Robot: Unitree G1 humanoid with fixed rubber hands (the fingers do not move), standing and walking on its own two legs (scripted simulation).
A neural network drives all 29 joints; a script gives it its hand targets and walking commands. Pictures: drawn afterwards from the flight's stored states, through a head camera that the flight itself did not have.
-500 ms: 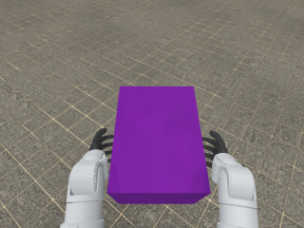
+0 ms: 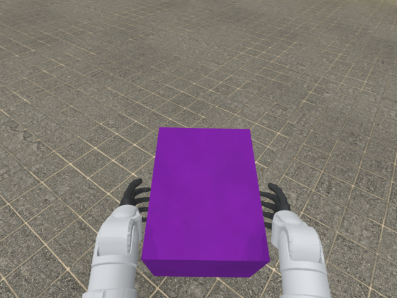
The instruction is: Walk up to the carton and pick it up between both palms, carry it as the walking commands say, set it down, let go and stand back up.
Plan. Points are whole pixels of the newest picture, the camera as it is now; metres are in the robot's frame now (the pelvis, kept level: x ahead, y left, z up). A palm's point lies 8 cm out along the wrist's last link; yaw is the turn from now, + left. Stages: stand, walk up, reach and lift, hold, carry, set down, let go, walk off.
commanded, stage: carry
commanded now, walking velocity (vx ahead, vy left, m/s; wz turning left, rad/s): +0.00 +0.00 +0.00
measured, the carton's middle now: (203, 200) +0.35 +0.00 -0.02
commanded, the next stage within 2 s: none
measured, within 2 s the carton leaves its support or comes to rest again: neither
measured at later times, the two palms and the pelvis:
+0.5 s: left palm (128, 216) +0.27 +0.15 +0.05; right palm (284, 225) +0.26 -0.15 +0.05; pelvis -0.01 +0.00 +0.00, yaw +0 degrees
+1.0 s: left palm (133, 214) +0.27 +0.14 +0.05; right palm (287, 222) +0.27 -0.16 +0.05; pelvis -0.01 -0.01 +0.00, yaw +0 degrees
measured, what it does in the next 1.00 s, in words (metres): stands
